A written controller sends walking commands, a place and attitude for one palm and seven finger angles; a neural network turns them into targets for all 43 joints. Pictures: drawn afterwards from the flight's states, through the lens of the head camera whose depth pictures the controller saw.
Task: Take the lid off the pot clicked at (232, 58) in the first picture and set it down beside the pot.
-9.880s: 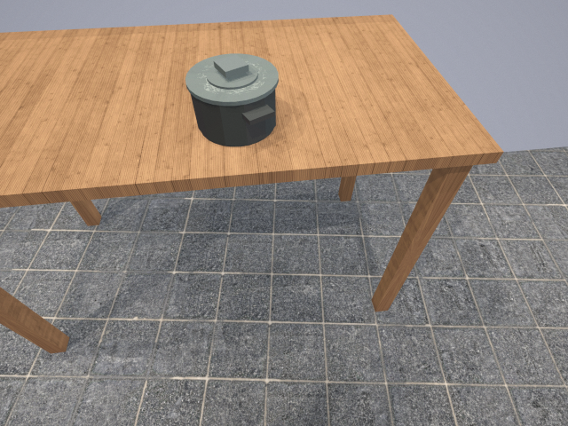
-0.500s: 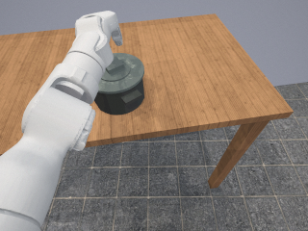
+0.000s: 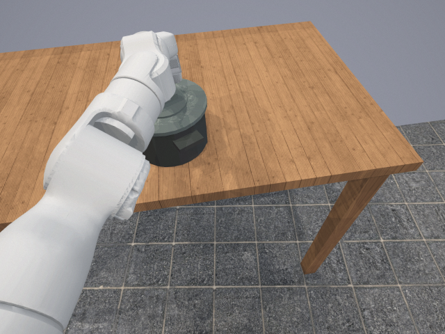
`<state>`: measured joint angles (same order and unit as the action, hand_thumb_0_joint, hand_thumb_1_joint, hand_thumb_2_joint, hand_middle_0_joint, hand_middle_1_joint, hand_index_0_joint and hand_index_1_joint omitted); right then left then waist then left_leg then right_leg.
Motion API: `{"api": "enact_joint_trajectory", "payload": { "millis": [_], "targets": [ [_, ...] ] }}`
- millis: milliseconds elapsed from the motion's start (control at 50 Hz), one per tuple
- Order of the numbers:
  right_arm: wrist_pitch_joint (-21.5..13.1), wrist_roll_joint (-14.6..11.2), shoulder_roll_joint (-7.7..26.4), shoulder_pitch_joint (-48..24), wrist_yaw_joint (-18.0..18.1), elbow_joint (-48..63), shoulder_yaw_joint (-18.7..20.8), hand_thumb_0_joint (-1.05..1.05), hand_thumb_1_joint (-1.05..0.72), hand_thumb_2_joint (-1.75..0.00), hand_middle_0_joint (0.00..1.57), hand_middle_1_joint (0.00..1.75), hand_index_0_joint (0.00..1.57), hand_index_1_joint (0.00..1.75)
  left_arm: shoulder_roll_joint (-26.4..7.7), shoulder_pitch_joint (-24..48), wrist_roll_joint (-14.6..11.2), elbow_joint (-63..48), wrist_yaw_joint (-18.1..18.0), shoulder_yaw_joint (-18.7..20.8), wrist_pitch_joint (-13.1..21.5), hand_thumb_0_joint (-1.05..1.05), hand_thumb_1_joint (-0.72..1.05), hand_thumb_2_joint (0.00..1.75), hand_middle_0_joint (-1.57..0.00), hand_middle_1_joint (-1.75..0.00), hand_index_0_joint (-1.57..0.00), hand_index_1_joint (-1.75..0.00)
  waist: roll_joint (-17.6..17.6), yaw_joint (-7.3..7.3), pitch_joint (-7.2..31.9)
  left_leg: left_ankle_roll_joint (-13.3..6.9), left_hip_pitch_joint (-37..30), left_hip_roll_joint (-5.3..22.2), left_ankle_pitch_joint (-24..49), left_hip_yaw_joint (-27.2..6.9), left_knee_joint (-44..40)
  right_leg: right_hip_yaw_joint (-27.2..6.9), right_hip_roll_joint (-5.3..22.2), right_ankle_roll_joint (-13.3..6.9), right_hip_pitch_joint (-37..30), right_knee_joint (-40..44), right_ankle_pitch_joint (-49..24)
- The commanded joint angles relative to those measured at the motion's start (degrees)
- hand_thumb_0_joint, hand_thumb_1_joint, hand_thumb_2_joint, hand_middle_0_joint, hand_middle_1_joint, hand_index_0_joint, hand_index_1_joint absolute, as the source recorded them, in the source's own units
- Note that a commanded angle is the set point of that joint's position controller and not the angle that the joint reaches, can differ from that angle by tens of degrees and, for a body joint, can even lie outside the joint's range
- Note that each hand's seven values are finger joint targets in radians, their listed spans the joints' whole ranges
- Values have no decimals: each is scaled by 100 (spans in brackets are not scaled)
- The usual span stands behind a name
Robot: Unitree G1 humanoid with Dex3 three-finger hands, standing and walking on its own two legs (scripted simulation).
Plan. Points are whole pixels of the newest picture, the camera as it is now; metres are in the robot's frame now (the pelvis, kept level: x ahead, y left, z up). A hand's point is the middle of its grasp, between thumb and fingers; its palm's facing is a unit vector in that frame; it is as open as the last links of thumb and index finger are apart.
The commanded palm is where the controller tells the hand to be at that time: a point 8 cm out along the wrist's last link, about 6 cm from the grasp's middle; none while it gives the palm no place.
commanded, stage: lower the open fingers around the knob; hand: left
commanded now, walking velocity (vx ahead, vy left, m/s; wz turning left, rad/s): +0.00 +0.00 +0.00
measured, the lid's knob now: (161, 94) +0.53 +0.08 +0.15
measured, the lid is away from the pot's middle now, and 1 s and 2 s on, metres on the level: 0.00 0.00 0.00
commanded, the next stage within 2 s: close the fingers and squeeze the knob in 0.96 s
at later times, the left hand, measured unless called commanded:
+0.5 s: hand (161, 87) +0.50 +0.07 +0.19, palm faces -0.39 -0.14 -0.91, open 10.1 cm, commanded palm +0.50 +0.08 +0.24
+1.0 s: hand (154, 90) +0.50 +0.09 +0.19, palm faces -0.39 -0.12 -0.91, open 10.2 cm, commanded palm +0.50 +0.09 +0.23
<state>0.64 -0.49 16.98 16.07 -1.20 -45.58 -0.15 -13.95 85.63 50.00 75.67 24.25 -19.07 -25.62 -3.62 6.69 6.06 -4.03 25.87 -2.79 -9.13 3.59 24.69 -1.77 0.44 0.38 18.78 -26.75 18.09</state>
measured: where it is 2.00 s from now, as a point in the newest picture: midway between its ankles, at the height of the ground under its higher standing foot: outside the picture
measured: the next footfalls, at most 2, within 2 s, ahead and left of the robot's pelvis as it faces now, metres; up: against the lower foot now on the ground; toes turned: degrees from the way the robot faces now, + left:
none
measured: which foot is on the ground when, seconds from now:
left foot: down 0.00-1.00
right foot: down 0.00-1.00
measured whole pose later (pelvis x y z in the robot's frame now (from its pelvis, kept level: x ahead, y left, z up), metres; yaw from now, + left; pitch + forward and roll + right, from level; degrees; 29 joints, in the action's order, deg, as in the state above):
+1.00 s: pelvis +0.01 +0.00 +0.00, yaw +0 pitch +11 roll +0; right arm 3.6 -0.7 17.0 18.2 -1.1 -44.5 0.6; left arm -16.8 81.3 50.8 72.2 24.5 -18.2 -22.9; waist -3.1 7.5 6.6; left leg -4.1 26.8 -2.5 -10.4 3.6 26.5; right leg -1.9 0.1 0.4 19.1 -27.2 18.6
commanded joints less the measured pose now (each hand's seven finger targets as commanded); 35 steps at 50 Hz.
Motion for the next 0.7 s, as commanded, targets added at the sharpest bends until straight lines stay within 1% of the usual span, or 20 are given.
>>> {"api": "enact_joint_trajectory", "payload": {
  "millis": [0, 40, 80, 140, 180, 220, 260, 280, 320, 340, 360, 380, 400, 440, 500, 580, 600, 640, 660, 680],
  "targets": [
    [-91, -3, 836, 414, 82, 379, 295, 0, -90, -90, 20, 30, 20, 30, -1029, 3184, 81, -826, -152, 155, 28, 0, -36, 158, -85, -8, -85, -8, 724, 215, 2205, -141, -2346, -51, 1529, -442, 253, -5, -354, -235, 524, 262, -2142],
    [-58, -6, 825, 396, 83, 384, 287, 0, -90, -90, 20, 30, 20, 30, -1058, 3074, 147, -678, -124, 150, 19, 0, -36, 158, -85, -8, -85, -8, 911, 244, 2155, -163, -2268, -96, 1560, -405, 299, 22, -381, -210, 506, 243, -2227],
    [-21, -25, 842, 388, 99, 381, 271, 0, -90, -90, 20, 30, 20, 30, -1018, 3019, 138, -540, -117, 117, -17, 0, -36, 158, -85, -8, -85, -8, 975, 289, 1853, -172, -2060, -117, 1334, -360, 269, 26, -381, -194, 567, 274, -2173],
    [-63, -3, 817, 443, 82, 463, 319, 0, -90, -90, 20, 30, 20, 30, -991, 3256, 106, -1158, -164, 86, 202, 0, -36, 158, -85, -8, -85, -8, 552, 263, 2476, -161, -2526, -45, 1968, -466, 423, -28, -366, -218, 595, 177, -2296],
    [-57, -6, 799, 512, 87, 411, 330, 0, -90, -90, 20, 30, 20, 30, -918, 3144, 122, -988, -200, 72, 237, 0, -36, 158, -85, -8, -85, -8, 652, 290, 2248, -156, -2511, -37, 1936, -479, 434, 47, -422, -216, 756, 185, -2156],
    [-67, 27, 826, 561, 92, 416, 342, 0, -90, -90, 20, 30, 20, 30, -1257, 3031, 107, -1001, -240, 309, 259, 0, -36, 158, -85, -8, -85, -8, 804, 215, 2406, -179, -2443, -55, 1990, -458, 434, 11, -409, -207, 497, 188, -2340],
    [-9, -16, 848, 559, 119, 367, 297, 0, -90, -90, 20, 30, 20, 30, -1356, 2722, 114, -486, -241, 359, 108, 0, -36, 158, -85, -8, -85, -8, 1076, 227, 1907, -194, -1981, -119, 1543, -343, 338, 53, -418, -186, 436, 245, -2345],
    [5, -37, 866, 542, 123, 344, 285, 0, -90, -90, 20, 30, 20, 30, -1345, 2799, 117, -484, -248, 326, 64, 0, -36, 158, -85, -8, -85, -8, 1104, 250, 1856, -190, -1913, -125, 1448, -315, 307, 47, -413, -179, 420, 249, -2370],
    [-3, -8, 858, 558, 83, 380, 303, 0, -90, -90, 20, 30, 20, 30, -1208, 2910, 144, -785, -260, 219, 89, 0, -36, 158, -85, -8, -85, -8, 653, 224, 2119, -176, -2157, -81, 1792, -399, 387, 6, -386, -214, 531, 191, -2368],
    [-7, 6, 847, 581, 76, 394, 316, 0, -90, -90, 20, 30, 20, 30, -1296, 2778, 210, -788, -247, 273, 108, 0, -36, 158, -85, -8, -85, -8, 659, 152, 2305, -170, -2208, -69, 1927, -414, 436, -7, -396, -228, 480, 158, -2376],
    [26, -8, 847, 555, 74, 392, 308, 0, -90, -90, 20, 30, 20, 30, -1242, 2717, 250, -677, -225, 218, 101, 0, -36, 158, -85, -8, -85, -8, 638, 191, 2138, -158, -2163, -61, 1834, -403, 426, 30, -407, -233, 580, 168, -2264],
    [54, -26, 843, 554, 81, 387, 317, 0, -90, -90, 20, 30, 20, 30, -1068, 2656, 243, -569, -205, 132, 72, 0, -36, 158, -85, -8, -85, -8, 832, 247, 1930, -162, -2096, -73, 1673, -373, 400, 82, -434, -214, 636, 203, -2195],
    [69, -2, 866, 632, 87, 379, 344, 0, -90, -90, 20, 30, 20, 30, -1131, 2592, 196, -584, -194, 216, 81, 0, -36, 158, -85, -8, -85, -8, 790, 232, 1904, -177, -2086, -61, 1769, -378, 417, 73, -416, -213, 574, 221, -2342],
    [61, 16, 888, 589, 98, 444, 326, 0, -90, -90, 20, 30, 20, 30, -1682, 2741, 202, -847, -159, 515, 130, 0, -36, 158, -85, -8, -85, -8, 944, 154, 2324, -206, -2091, -114, 1751, -336, 420, 11, -400, -190, 235, 191, -2540],
    [47, -10, 830, 602, 77, 486, 354, 0, -90, -90, 20, 30, 20, 30, -1140, 2554, 128, -939, -95, 185, 167, 0, -36, 158, -85, -8, -85, -8, 656, 149, 2215, -196, -2253, -64, 2103, -354, 495, 20, -379, -202, 450, 176, -2600],
    [97, -21, 854, 547, 101, 475, 320, 0, -90, -90, 20, 30, 20, 30, -1476, 2530, 179, -811, -109, 361, 139, 0, -36, 158, -85, -8, -85, -8, 941, 164, 1907, -205, -2028, -116, 1564, -313, 376, 66, -417, -192, 440, 250, -2300],
    [118, -4, 893, 597, 117, 473, 334, 0, -90, -90, 20, 30, 20, 30, -1577, 2454, 153, -811, -123, 444, 140, 0, -36, 158, -85, -8, -85, -8, 839, 148, 1955, -209, -2007, -99, 1601, -293, 397, 40, -383, -206, 373, 248, -2447],
    [161, -39, 889, 544, 143, 452, 299, 0, -90, -90, 20, 30, 20, 30, -1662, 2484, 230, -551, -112, 431, 67, 0, -36, 158, -85, -8, -85, -8, 1094, 219, 1716, -221, -1793, -137, 1331, -235, 317, 63, -392, -168, 341, 296, -2382],
    [164, -58, 885, 523, 137, 466, 288, 0, -90, -90, 20, 30, 20, 30, -1602, 2562, 237, -641, -115, 377, 62, 0, -36, 158, -85, -8, -85, -8, 1045, 213, 1744, -208, -1810, -129, 1358, -248, 305, 63, -395, -177, 343, 273, -2384],
    [148, -43, 870, 516, 124, 503, 292, 0, -90, -90, 20, 30, 20, 30, -1622, 2553, 248, -807, -127, 380, 85, 0, -36, 158, -85, -8, -85, -8, 842, 148, 2013, -200, -1931, -123, 1490, -272, 343, 28, -379, -197, 300, 226, -2399]
  ]
}}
